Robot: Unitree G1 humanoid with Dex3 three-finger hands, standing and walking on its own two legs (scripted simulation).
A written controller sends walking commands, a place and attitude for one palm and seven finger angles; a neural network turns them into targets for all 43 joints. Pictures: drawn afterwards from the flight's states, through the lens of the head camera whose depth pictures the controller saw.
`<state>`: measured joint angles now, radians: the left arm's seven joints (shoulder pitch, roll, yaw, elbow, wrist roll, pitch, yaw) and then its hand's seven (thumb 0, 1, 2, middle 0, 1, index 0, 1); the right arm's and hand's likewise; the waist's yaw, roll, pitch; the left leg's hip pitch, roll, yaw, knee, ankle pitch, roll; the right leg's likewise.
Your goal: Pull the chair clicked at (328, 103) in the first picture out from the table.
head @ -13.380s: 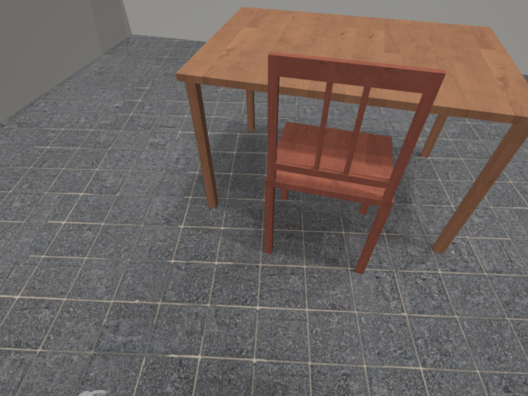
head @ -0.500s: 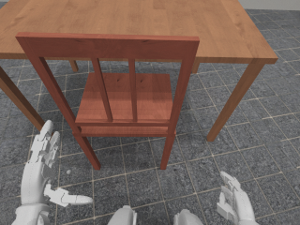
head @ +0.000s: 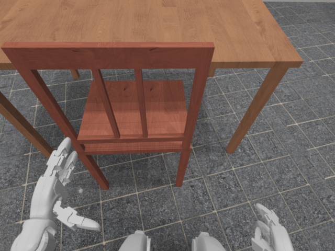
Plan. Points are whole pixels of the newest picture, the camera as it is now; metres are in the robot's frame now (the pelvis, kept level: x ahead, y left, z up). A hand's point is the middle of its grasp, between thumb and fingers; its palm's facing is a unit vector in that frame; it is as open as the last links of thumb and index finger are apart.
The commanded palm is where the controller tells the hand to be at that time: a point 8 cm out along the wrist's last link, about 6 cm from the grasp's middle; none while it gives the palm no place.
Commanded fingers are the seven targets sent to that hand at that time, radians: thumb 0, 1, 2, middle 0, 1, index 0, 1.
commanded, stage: raise the hand toward the chair's back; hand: left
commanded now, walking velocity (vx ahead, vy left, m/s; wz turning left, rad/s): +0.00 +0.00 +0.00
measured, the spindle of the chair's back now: (108, 109) +0.48 +0.20 +0.01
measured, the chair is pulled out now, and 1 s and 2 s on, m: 0.00 0.00 0.00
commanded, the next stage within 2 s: aim the fingers beside a spindle in 0.26 s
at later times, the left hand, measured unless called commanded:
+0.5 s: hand (78, 186) +0.25 +0.21 +0.04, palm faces +0.11 -0.99 -0.04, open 16.9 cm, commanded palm +0.23 +0.24 +0.04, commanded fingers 0.00 -0.50 0.30 -0.06 -0.08 -0.06 -0.08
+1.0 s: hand (116, 176) +0.28 +0.13 +0.02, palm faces +0.02 -1.00 -0.01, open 16.9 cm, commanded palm +0.27 +0.19 +0.02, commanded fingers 0.00 -0.50 0.30 -0.06 -0.08 -0.06 -0.08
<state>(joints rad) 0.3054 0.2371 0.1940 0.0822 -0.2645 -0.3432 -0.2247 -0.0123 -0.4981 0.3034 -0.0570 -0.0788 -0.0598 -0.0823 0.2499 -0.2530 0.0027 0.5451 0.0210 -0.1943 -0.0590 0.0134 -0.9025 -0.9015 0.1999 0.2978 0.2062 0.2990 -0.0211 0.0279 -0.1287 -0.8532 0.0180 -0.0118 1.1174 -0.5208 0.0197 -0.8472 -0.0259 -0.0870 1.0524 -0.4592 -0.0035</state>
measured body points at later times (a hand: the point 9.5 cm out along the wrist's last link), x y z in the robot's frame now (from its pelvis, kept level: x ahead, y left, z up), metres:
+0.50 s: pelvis +0.00 +0.00 -0.01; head +0.07 +0.01 +0.44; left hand +0.24 +0.26 +0.04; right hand +0.19 -0.23 -0.09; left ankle +0.01 +0.10 -0.66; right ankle +0.03 -0.12 -0.66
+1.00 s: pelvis +0.00 +0.00 -0.02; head +0.09 +0.00 +0.42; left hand +0.27 +0.19 +0.02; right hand +0.17 -0.24 -0.11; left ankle +0.01 +0.10 -0.66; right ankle +0.03 -0.12 -0.66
